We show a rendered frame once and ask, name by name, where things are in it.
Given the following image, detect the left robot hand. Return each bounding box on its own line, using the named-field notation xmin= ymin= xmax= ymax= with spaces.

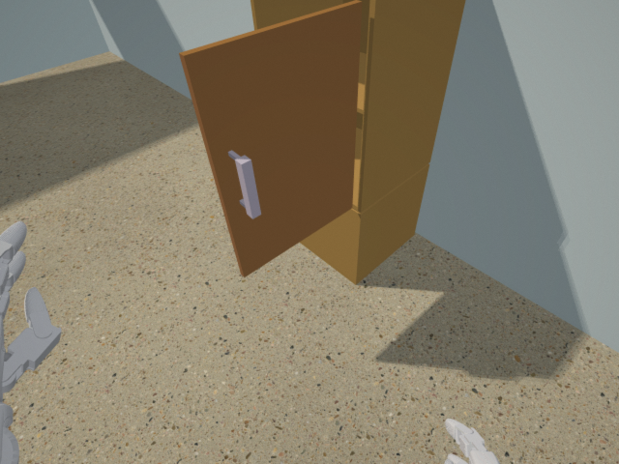
xmin=0 ymin=221 xmax=62 ymax=402

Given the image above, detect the robot left forearm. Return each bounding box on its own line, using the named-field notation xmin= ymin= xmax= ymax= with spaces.
xmin=0 ymin=402 xmax=19 ymax=464

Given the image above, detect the handle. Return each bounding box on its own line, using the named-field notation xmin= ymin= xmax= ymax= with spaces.
xmin=228 ymin=150 xmax=261 ymax=219

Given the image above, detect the cupboard door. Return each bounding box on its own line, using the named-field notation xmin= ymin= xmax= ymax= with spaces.
xmin=179 ymin=0 xmax=362 ymax=277

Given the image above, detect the right robot hand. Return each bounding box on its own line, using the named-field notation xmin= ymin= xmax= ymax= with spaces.
xmin=444 ymin=419 xmax=500 ymax=464

